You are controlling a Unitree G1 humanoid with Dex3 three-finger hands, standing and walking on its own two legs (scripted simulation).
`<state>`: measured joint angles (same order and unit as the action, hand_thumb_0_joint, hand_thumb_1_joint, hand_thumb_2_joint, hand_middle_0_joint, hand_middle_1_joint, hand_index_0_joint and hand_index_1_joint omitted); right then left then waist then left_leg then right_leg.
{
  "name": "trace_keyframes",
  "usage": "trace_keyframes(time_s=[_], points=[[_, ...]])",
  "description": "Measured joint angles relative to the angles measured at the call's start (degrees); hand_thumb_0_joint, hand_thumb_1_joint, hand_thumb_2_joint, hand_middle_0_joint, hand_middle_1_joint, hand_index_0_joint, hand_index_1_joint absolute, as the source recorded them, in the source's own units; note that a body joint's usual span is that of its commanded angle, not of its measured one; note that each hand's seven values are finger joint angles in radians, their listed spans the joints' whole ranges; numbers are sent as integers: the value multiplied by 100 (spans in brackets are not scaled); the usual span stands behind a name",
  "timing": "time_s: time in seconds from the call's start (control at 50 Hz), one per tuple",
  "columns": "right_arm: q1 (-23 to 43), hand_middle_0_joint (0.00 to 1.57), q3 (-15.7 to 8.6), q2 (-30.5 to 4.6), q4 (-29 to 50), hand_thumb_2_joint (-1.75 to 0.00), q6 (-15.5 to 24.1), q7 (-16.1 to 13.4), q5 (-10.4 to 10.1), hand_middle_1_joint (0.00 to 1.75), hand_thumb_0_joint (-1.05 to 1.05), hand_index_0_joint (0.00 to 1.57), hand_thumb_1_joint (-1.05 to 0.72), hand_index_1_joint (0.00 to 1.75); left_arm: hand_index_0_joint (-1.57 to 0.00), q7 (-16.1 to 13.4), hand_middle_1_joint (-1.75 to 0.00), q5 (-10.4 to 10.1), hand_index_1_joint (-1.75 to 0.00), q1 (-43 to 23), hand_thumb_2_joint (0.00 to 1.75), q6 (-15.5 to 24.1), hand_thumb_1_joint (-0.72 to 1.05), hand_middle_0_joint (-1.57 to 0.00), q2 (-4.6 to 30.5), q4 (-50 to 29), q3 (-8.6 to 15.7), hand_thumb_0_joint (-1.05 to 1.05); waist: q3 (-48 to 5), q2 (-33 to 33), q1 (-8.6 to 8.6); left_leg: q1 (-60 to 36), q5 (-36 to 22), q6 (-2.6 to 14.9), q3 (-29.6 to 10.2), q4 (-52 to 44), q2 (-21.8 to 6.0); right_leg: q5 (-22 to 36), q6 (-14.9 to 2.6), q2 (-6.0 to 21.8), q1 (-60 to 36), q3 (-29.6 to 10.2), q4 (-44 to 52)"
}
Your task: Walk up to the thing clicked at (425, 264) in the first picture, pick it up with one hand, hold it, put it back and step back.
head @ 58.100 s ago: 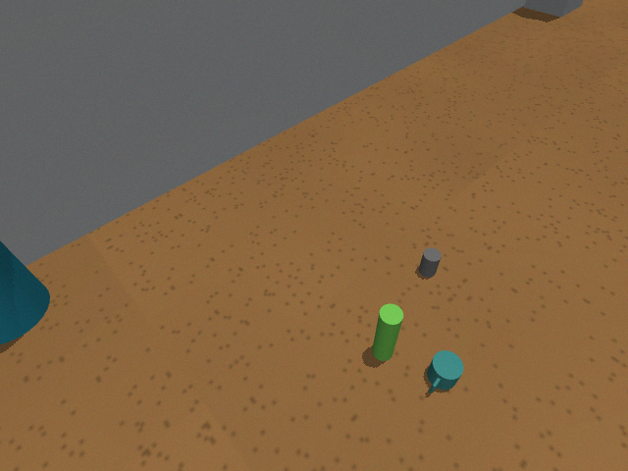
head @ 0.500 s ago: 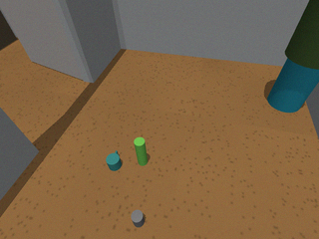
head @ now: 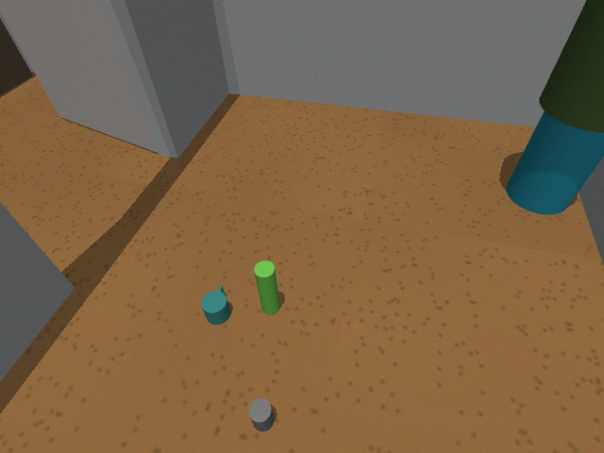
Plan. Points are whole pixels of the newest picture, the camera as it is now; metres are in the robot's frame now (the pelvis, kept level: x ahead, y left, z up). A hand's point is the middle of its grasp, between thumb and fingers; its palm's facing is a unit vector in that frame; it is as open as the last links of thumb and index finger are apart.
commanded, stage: rise first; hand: left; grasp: from above
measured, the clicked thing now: (261, 415) +0.40 +0.16 -0.73
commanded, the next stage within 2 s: none
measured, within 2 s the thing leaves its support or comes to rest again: neither
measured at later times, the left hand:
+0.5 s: hand out of the picture +0.13 +0.25 -0.19, palm faces -0.10 -0.92 -0.39, open 12.2 cm
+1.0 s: hand out of the picture +0.13 +0.26 -0.30, palm faces -0.32 -0.76 -0.56, open 14.2 cm
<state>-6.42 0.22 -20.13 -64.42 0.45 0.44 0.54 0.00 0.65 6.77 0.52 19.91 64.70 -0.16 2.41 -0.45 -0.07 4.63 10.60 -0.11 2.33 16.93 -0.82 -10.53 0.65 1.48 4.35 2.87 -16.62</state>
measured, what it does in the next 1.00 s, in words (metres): lowers itself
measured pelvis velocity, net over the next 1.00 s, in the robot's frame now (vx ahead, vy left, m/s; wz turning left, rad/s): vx -0.04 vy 0.00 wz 0.00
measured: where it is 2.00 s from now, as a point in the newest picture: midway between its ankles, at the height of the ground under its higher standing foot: outside the picture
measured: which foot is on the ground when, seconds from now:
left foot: down 0.00-1.00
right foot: down 0.00-1.00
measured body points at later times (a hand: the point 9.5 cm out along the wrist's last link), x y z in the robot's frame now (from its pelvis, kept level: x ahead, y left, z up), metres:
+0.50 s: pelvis -0.02 +0.00 -0.04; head +0.04 +0.01 +0.41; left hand +0.14 +0.30 -0.16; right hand +0.08 -0.26 -0.15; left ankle -0.01 +0.12 -0.75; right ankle -0.02 -0.12 -0.75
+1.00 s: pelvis -0.04 +0.00 -0.15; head +0.09 +0.01 +0.28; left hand +0.14 +0.30 -0.27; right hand +0.16 -0.25 -0.24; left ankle -0.02 +0.12 -0.75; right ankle -0.02 -0.12 -0.75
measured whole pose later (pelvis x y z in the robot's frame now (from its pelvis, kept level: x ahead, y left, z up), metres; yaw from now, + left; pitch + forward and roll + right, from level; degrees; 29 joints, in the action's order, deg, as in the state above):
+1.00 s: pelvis -0.04 +0.00 -0.15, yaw +0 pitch +25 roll -1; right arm -7.9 -1.9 -14.8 -32.0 10.7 -0.4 0.5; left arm -2.4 23.7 5.2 -4.0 20.4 36.0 5.8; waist -9.3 -0.2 1.6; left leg 70.3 34.4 0.1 -0.1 79.8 -2.0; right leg -34.3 0.0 2.5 68.9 3.2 -78.5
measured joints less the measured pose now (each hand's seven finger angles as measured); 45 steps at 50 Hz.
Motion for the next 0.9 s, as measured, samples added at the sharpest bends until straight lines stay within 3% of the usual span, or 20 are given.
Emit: trace_keyframes(time_s=[0.1, 0.18, 0.26, 0.34, 0.48, 0.58, 0.68, 0.8, 0.9], points=[[2, 21, -4, 8, -7, -90, -4, 6, 2, 30, 1, 20, -90, 30, -20, 2, -30, 1, -30, 0, 90, -5, 90, -20, 3, 7, 3, 0, 16, 4, 2, 8, -8, 2, 0, 2, 2, 8, 0, 2, 7, -1, -1], [-303, 20, 24, 100, 930, -90, 122, -166, -272, 30, 1, 20, -91, 30, -18, -96, -37, -162, -37, -318, 92, 92, 83, -19, -123, -292, 255, 1, 66, 9, 37, 684, 155, 20, -67, 567, 10, -178, -23, 33, 656, 55, -566], [-391, 20, -47, 369, 1496, -91, 150, -202, -256, 30, 1, 20, -91, 30, -16, 35, -54, 92, -53, -919, 93, 83, 66, -17, -85, -323, 603, 1, 38, 93, 79, 1492, 345, 7, -64, 1212, -33, -365, -50, 18, 1470, 36, -1210], [-593, 20, -145, 592, 1876, -91, 128, -156, -196, 30, 1, 20, -92, 30, -14, 160, -74, 456, -72, -938, 94, -42, 42, -14, -27, -711, 835, 0, -166, 152, 146, 2056, 597, -4, -16, 1783, -79, -591, -67, -4, 2060, -28, -1777], [-846, 20, -155, 598, 2392, -91, 130, -117, -234, 30, 1, 20, -91, 30, -11, -10, -96, 779, -94, -549, 97, -689, -7, -11, -163, -1293, 666, 0, -463, -2, 209, 2628, 947, 29, -30, 2475, -106, -877, -34, -6, 2582, -34, -2360], [-779, 21, -213, 574, 2693, -90, 394, -98, -169, 30, 1, 20, -90, 30, -9, -87, -103, 935, -102, -282, 99, -754, -33, -10, -257, -1701, 744, 0, -598, 9, 171, 3441, 1310, 44, -57, 3342, -124, -1235, -21, 9, 3384, -34, -3213], [-600, 20, -265, 588, 2863, -90, 557, -138, -108, 30, 1, 20, -89, 30, -8, -132, -106, 1165, -106, 102, 100, -653, -46, -9, -287, -2514, 781, 0, -688, 70, 113, 4212, 1677, 44, -103, 4217, -136, -1610, -23, 27, 4143, -19, -4086], [-397, 20, -244, 656, 3060, -90, 632, -180, -95, 30, 1, 20, -89, 30, -8, -132, -108, 1360, -109, 518, 102, -872, -53, -10, -274, -3353, 679, 0, -761, 43, 115, 4749, 1894, 38, -172, 4764, -143, -1831, -34, 35, 4643, 29, -4605], [-317, 20, -177, 636, 3207, -90, 817, -173, -56, 30, 1, 20, -89, 30, -7, -144, -107, 1709, -109, 376, 103, -858, -57, -10, -161, -3246, 572, -1, -953, -8, 133, 5392, 2051, 34, -234, 5264, -131, -2010, -48, 61, 5261, 71, -5104]])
